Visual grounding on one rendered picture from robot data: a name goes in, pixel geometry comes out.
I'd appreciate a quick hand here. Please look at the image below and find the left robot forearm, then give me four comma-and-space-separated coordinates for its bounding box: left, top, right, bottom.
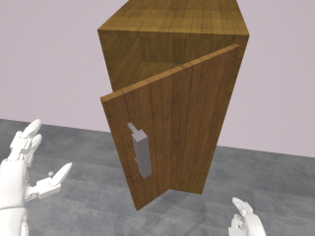
0, 206, 31, 236

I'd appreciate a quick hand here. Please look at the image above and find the handle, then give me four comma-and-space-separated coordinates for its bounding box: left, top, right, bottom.
127, 122, 153, 179

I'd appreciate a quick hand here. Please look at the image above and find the robot left hand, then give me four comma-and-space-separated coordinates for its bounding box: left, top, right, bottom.
0, 119, 73, 209

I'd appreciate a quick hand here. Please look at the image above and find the cupboard door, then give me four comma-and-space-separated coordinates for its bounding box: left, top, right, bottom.
100, 43, 240, 211

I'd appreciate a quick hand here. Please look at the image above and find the robot right hand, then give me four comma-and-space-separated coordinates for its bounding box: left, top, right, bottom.
228, 197, 267, 236

